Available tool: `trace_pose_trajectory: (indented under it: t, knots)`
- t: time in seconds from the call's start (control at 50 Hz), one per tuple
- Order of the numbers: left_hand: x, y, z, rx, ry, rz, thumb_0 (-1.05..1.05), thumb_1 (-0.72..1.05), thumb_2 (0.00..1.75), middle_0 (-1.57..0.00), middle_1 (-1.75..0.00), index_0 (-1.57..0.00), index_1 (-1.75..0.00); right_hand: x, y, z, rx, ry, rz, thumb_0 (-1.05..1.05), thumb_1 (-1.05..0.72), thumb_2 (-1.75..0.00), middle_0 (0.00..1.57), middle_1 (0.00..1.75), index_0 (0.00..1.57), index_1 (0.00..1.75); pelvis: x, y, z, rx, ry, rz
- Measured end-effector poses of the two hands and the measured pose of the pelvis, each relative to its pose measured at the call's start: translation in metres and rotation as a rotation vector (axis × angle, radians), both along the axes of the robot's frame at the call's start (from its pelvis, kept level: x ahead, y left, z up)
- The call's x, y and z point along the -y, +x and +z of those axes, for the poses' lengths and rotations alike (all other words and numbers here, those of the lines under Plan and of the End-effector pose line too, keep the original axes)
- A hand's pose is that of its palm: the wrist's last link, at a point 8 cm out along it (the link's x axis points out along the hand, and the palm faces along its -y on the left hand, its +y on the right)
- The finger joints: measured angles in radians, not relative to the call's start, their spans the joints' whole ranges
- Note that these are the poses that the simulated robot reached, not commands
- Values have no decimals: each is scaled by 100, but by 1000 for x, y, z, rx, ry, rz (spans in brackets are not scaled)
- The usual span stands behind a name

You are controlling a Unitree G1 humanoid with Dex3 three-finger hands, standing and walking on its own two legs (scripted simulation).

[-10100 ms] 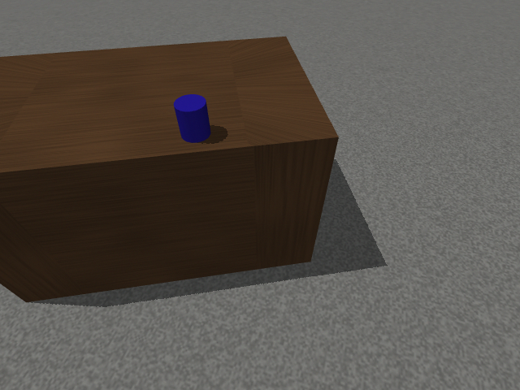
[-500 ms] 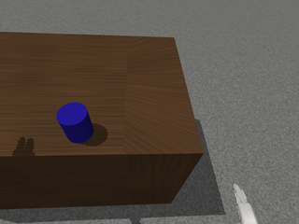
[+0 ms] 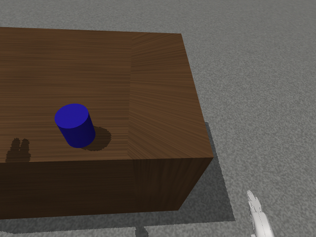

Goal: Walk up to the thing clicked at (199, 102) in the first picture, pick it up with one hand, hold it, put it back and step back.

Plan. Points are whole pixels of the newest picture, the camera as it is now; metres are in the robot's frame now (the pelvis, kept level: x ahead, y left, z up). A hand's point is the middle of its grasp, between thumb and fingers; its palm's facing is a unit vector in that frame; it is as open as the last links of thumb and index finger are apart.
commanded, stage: go down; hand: left
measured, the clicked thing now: (76, 126) +0.44 +0.23 +0.00
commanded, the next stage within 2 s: approach in 0.64 s
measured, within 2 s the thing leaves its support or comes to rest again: neither
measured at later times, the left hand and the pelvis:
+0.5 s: hand out of the picture +0.34 +0.42 +0.13, palm faces +0.26 -0.97 +0.01, open 17.6 cm; pelvis +0.00 +0.00 +0.00, yaw +0 degrees
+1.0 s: hand out of the picture +0.35 +0.40 +0.11, palm faces +0.24 -0.97 +0.01, open 17.7 cm; pelvis +0.00 +0.00 -0.01, yaw +0 degrees
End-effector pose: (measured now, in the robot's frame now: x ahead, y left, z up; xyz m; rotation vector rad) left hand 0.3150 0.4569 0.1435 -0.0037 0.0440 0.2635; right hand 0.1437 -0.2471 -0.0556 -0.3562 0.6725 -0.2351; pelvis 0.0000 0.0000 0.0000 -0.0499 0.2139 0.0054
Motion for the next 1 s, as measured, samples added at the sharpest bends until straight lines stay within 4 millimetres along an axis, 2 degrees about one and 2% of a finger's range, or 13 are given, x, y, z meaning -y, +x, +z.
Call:
trace_pose_trajectory:
  t: [0.18,0.46,0.86,0.94,1.0]
  knots:
    - [-3,-4,-7,-6,-6,0,-2,-61,5,-5,-5,-5,-5,0,-3,2,7,-4,-14,-1,51,-6,6,5,6,5,-4,3,-1,-1,-2,-6]
    - [-7,-13,-14,4,-11,1,-2,-58,5,-5,-5,-5,-5,-4,5,2,20,-8,7,-1,51,-6,6,5,6,5,-5,2,-3,1,-4,3]
    - [-5,-3,-9,7,-13,-4,-2,-57,5,-5,-5,-5,-5,-6,-1,-1,14,1,8,-1,51,-6,6,5,6,5,-4,2,-6,-7,-4,-1]
    - [-2,0,-18,-14,-18,-6,-2,-58,4,-5,-5,-4,-6,-7,-1,-5,5,4,18,-1,52,-6,6,5,5,5,-4,0,-8,-17,-4,0]
    - [7,6,-32,-30,-24,-21,-2,-59,4,-5,-5,-4,-6,-10,0,-7,2,8,36,-1,52,-6,6,5,5,5,-4,-2,-11,-26,-6,1]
